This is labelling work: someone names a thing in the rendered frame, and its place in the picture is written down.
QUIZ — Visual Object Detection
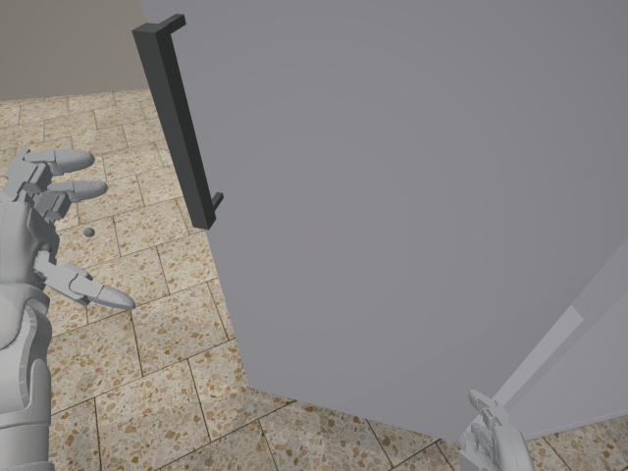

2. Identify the left robot hand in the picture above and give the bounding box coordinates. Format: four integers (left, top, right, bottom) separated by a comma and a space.
0, 147, 135, 310

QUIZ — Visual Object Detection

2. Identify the right robot hand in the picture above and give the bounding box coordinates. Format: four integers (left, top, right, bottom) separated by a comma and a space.
459, 390, 536, 471

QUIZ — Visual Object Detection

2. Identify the robot left forearm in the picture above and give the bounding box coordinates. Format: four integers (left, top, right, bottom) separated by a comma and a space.
0, 283, 54, 471

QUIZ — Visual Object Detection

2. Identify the handle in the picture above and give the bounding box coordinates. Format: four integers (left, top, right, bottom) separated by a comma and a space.
132, 14, 224, 231

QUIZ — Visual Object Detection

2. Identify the fridge door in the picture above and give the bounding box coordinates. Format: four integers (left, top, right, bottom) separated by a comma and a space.
139, 0, 628, 442

